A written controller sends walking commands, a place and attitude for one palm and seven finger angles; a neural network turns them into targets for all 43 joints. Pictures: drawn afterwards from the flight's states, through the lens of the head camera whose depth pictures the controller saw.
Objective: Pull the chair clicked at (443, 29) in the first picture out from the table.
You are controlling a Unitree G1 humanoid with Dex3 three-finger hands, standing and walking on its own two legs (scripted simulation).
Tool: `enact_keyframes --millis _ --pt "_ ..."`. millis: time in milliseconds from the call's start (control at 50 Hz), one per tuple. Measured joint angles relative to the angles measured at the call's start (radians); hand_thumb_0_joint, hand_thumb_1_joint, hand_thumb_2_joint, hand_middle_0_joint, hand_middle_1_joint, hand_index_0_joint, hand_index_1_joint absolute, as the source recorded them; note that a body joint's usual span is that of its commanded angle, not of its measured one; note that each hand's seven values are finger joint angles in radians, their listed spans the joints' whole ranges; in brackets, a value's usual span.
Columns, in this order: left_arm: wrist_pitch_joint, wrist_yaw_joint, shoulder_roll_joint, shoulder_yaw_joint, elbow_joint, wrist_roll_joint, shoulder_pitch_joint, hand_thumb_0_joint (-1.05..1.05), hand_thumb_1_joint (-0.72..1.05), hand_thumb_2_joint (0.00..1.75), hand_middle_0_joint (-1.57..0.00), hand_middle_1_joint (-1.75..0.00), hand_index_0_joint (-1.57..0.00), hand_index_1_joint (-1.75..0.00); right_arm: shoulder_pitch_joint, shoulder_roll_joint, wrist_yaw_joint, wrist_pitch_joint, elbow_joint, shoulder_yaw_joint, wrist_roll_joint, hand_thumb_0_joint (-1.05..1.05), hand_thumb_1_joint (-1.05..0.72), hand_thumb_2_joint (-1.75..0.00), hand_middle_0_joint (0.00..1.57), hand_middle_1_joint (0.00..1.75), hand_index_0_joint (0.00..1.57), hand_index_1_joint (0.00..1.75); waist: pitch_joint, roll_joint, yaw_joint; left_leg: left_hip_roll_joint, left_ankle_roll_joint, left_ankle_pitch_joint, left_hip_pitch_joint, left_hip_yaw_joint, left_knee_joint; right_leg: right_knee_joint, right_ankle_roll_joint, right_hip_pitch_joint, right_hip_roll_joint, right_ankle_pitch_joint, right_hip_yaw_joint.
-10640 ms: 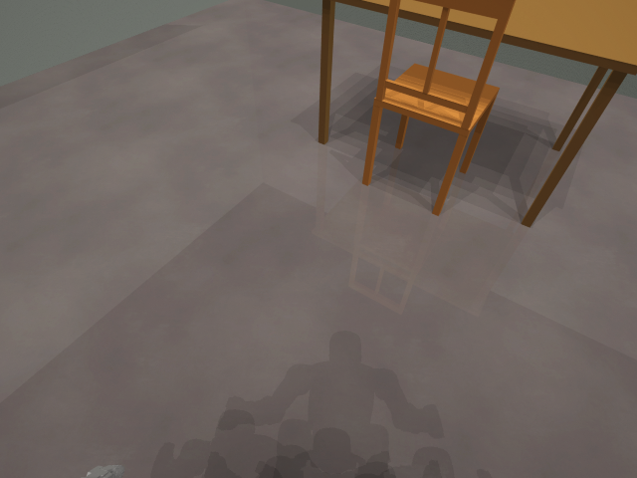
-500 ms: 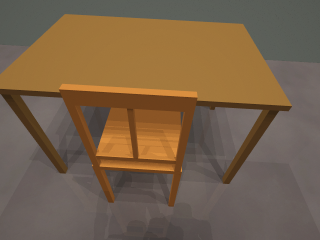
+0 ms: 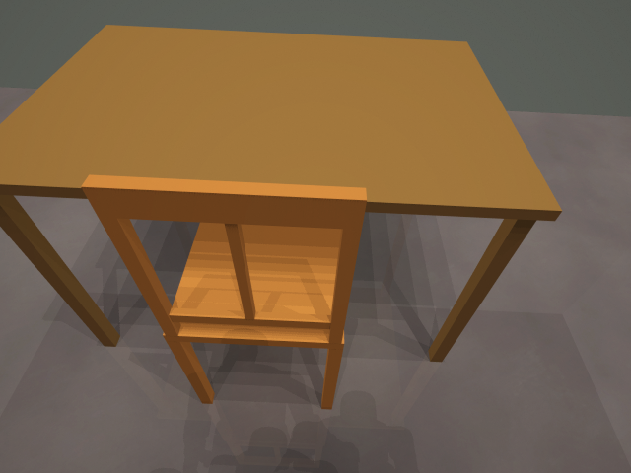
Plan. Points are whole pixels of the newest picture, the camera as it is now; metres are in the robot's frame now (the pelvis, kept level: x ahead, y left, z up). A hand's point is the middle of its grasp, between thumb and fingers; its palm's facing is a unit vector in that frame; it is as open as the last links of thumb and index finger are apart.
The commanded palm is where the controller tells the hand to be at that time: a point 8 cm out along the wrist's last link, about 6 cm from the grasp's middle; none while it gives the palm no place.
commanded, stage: look again from close up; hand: left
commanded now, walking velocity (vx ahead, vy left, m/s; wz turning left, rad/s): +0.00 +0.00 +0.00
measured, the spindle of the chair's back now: (242, 274) +0.45 +0.16 -0.09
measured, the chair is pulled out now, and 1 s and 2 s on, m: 0.00 0.00 0.00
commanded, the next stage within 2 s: none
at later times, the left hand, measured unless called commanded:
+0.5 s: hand out of the picture +0.00 +0.16 -0.18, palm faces +0.01 -0.99 -0.17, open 7.3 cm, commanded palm none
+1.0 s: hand out of the picture +0.00 +0.14 -0.17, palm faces +0.02 -0.99 -0.17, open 7.3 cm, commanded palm none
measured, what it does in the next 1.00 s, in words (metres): stands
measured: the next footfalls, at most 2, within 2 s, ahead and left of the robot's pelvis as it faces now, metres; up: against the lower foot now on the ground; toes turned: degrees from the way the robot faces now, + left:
none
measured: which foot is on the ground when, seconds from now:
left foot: down 0.00-1.00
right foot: down 0.00-1.00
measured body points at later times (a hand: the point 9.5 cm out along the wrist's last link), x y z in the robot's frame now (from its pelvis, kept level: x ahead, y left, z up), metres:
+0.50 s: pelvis +0.01 -0.01 +0.00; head +0.02 +0.00 +0.45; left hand +0.00 +0.21 -0.16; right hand +0.03 -0.23 -0.15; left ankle +0.03 +0.09 -0.74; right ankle -0.01 -0.14 -0.74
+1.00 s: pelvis +0.02 -0.02 +0.00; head +0.02 -0.01 +0.45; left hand +0.00 +0.20 -0.16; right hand +0.01 -0.23 -0.16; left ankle +0.03 +0.09 -0.74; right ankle -0.01 -0.14 -0.74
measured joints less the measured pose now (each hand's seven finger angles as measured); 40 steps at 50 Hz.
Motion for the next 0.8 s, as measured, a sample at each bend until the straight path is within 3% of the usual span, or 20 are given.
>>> enact_keyframes --millis 800 --pt "0.001 -0.001 -0.005 -0.005 0.027 -0.001 0.031 0.00 0.91 0.90 -0.20 -0.30 -0.20 -0.30 0.017 0.009 -0.006 -0.005 0.025 0.008 0.001 0.01 -0.92 -0.90 0.20 0.30 0.20 0.29 -0.007 -0.002 0.006 0.009 -0.017 -0.008 0.051 -0.005 -0.038 -0.033 -0.017 0.048 0.009 -0.009 -0.003"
